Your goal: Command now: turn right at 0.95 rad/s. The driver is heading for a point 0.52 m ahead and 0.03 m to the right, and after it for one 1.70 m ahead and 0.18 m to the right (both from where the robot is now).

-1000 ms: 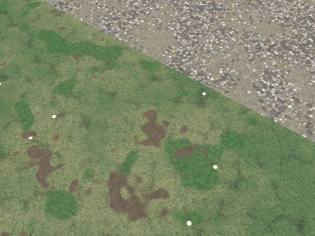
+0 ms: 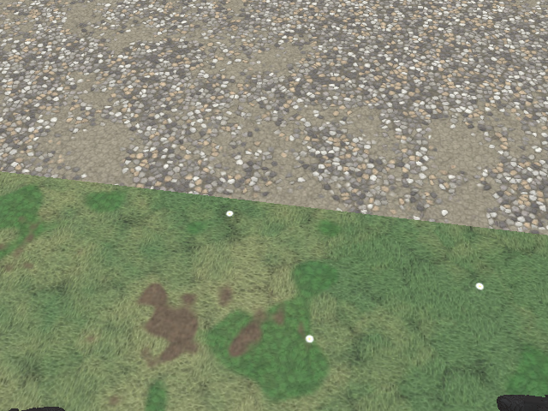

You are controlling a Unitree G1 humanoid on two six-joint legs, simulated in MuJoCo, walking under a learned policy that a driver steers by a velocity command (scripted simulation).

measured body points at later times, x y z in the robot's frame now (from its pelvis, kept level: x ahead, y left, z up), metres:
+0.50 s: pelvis +0.04 -0.02 +0.00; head +0.06 -0.05 +0.45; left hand +0.33 +0.14 -0.07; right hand +0.00 -0.34 -0.10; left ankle +0.07 +0.14 -0.73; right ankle -0.04 -0.10 -0.72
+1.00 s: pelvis +0.31 -0.19 -0.04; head +0.33 -0.22 +0.41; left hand +0.44 +0.05 -0.15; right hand +0.35 -0.50 -0.14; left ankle +0.42 -0.20 -0.73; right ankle +0.03 -0.19 -0.59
